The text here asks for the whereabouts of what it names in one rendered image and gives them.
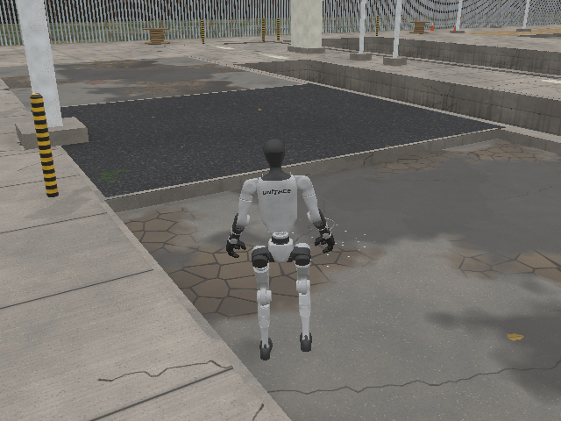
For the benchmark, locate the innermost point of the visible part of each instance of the robot right forearm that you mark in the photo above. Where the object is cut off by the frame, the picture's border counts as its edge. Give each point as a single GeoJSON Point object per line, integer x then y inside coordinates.
{"type": "Point", "coordinates": [322, 227]}

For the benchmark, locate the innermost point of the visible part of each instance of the right robot upper arm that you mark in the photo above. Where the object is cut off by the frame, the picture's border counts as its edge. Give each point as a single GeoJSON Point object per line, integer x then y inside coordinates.
{"type": "Point", "coordinates": [309, 196]}

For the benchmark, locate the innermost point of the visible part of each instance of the right robot hand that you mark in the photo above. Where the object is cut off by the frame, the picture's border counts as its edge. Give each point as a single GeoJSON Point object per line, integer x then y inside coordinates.
{"type": "Point", "coordinates": [330, 241]}

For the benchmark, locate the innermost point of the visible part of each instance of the robot left forearm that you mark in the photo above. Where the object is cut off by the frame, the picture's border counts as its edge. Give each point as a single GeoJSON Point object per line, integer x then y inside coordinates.
{"type": "Point", "coordinates": [236, 231]}

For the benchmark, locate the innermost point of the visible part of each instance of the left robot upper arm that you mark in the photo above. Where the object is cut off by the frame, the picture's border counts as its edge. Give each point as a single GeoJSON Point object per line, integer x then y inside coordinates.
{"type": "Point", "coordinates": [245, 201]}

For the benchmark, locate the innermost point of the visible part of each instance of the robot left thigh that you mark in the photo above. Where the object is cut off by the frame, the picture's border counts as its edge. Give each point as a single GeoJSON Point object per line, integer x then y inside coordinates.
{"type": "Point", "coordinates": [260, 262]}

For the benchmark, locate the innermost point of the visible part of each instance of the right robot shin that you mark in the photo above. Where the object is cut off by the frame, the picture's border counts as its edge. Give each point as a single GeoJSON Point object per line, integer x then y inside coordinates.
{"type": "Point", "coordinates": [305, 310]}

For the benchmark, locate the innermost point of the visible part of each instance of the left robot hand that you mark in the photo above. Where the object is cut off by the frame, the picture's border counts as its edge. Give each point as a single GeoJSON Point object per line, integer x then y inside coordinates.
{"type": "Point", "coordinates": [229, 248]}

